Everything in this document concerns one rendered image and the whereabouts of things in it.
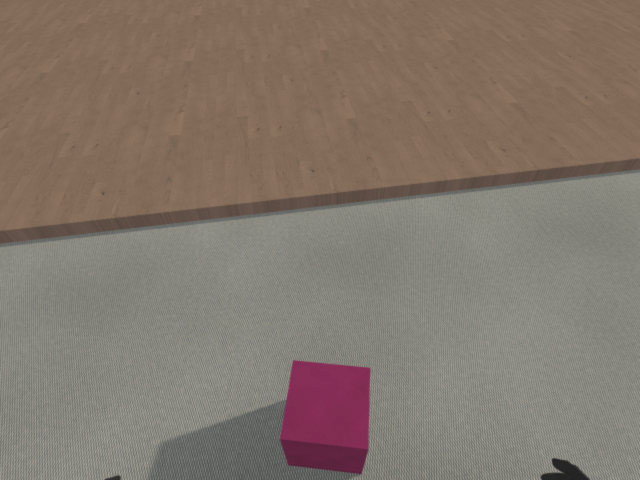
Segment robot right hand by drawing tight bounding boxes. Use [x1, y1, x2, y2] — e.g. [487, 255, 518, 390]
[541, 458, 590, 480]

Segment carton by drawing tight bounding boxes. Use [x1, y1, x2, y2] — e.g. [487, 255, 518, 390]
[280, 360, 370, 474]

